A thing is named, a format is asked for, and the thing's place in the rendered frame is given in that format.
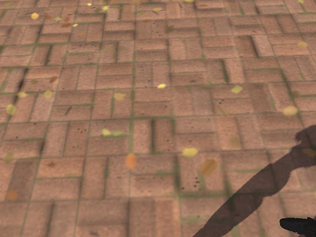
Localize robot right hand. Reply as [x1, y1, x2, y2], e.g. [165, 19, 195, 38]
[279, 217, 316, 237]

